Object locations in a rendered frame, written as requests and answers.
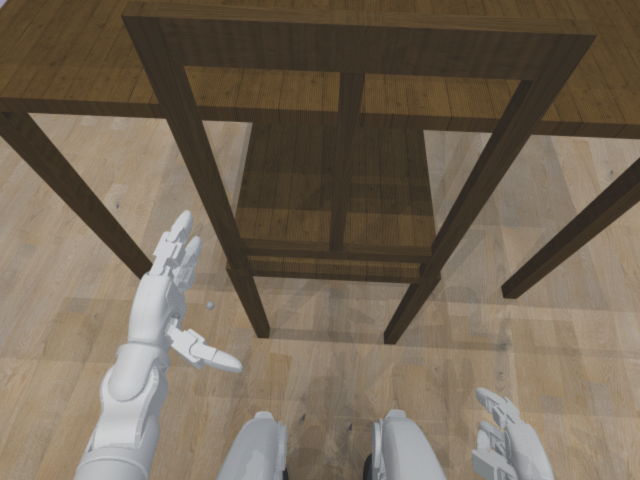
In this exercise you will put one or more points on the left robot forearm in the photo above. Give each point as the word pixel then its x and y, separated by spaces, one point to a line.
pixel 132 392

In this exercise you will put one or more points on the robot left thigh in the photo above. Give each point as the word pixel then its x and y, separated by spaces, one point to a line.
pixel 258 451

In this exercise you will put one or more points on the left robot hand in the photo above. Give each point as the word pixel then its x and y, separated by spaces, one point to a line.
pixel 160 294

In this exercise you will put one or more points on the chair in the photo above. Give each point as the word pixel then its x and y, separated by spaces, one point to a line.
pixel 346 202

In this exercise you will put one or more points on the robot right shin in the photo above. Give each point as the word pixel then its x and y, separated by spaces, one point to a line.
pixel 391 413

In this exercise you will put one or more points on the right robot hand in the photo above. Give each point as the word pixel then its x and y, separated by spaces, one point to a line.
pixel 518 455

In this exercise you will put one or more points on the table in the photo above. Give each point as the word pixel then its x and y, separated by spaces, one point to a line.
pixel 76 57

